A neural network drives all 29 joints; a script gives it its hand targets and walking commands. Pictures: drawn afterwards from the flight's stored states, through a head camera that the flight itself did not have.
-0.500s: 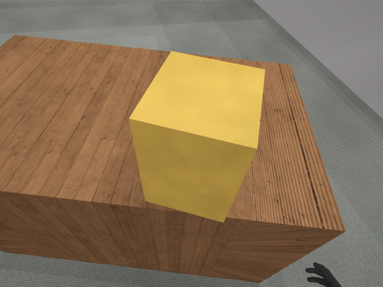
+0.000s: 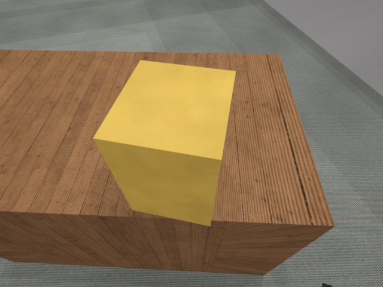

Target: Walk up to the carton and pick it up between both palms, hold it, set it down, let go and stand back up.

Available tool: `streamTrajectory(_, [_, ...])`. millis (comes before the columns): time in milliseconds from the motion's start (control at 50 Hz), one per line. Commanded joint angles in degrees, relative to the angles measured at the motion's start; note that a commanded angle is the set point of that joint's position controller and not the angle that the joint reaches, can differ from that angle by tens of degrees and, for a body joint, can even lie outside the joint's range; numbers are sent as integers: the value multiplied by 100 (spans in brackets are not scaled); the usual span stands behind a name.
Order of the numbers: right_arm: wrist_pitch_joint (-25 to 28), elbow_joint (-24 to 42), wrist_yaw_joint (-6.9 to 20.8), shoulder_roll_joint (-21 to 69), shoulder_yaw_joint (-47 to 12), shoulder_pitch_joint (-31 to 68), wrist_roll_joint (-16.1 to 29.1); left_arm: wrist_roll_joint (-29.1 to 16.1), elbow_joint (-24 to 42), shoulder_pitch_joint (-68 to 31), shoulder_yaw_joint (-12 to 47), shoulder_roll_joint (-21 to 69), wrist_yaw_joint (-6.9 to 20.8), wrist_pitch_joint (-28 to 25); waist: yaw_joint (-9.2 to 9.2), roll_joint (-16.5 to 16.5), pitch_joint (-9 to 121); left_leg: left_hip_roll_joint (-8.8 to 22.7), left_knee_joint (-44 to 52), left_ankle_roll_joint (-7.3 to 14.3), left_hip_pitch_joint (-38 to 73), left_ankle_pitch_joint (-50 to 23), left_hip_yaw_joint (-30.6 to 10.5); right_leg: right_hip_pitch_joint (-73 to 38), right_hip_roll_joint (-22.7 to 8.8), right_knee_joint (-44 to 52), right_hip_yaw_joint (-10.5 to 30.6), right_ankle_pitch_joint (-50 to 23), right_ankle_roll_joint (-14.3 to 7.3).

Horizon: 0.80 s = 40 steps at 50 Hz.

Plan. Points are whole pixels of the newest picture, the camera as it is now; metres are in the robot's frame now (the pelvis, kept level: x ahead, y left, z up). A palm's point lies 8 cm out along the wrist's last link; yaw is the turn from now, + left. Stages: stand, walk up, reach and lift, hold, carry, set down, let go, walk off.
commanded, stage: walk up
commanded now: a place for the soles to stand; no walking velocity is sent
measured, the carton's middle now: (177, 148) +0.40 +0.06 +0.06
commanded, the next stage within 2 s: none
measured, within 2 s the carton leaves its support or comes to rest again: neither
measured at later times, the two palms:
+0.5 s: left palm out of the picture +0.08 +0.32 -0.11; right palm out of the picture +0.09 -0.27 -0.10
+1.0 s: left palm out of the picture +0.08 +0.35 -0.11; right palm out of the picture +0.03 -0.26 -0.10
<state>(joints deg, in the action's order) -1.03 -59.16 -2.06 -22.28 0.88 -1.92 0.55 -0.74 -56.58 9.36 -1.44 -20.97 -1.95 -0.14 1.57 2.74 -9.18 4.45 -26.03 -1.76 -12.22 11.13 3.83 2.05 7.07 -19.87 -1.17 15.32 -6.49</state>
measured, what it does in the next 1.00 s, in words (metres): shifts its weight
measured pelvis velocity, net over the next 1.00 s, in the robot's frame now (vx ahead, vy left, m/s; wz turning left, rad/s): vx -0.01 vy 0.06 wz -0.10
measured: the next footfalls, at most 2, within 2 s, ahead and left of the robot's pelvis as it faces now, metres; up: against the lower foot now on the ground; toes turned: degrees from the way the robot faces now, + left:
none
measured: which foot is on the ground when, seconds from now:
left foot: down 0.00-1.00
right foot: down 0.00-1.00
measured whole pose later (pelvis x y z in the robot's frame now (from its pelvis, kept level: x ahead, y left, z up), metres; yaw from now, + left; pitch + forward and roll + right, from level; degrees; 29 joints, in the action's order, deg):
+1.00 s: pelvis -0.01 +0.06 +0.00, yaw -6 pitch -4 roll +0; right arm 1.2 -57.6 -1.0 -20.9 2.5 -9.5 -0.3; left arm -0.4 -60.7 9.6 -2.0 -19.5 -0.9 -0.3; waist -1.1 -0.1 -3.8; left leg 1.6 -21.2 2.8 -8.5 9.1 10.6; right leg 2.9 3.2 -20.5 5.0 13.7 -1.4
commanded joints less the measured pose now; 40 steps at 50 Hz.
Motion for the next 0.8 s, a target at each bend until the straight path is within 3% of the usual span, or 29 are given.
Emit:
streamTrajectory(0, [185,243,-63,-977,174,156,-26,-26,170,122,-266,-1246,-59,-88,11,-629,1022,280,349,198,321,-361,-533,-147,-1707,381,1117,-4140,937])
streamTrajectory(60, [234,195,-67,-1051,220,0,-28,-72,117,205,-281,-1182,-42,-120,-38,-325,1204,577,455,317,1009,-1739,-591,194,-1555,205,927,-3883,1059])
streamTrajectory(120, [210,193,-67,-1005,242,-100,-13,-53,39,246,-301,-1091,-10,-122,-72,-246,1375,721,403,430,1229,-2090,-565,336,-1476,108,867,-3460,1020])
streamTrajectory(280, [195,337,-56,-894,265,-33,-37,3,8,77,-320,-982,41,-92,-86,-211,1135,684,582,378,1059,-1282,-448,512,-1465,400,1016,-2343,732])
streamTrajectory(500, [291,398,6,-987,329,-200,-70,8,-93,-97,-282,-927,111,-131,-156,-289,815,739,875,409,1127,-796,-481,844,-1377,661,1124,-1138,497])
streamTrajectory(780, [335,473,62,-1103,386,-501,-76,23,-150,-51,-257,-975,80,-107,-213,-301,742,814,1053,480,1043,-539,-525,854,-1271,456,1163,-1059,459])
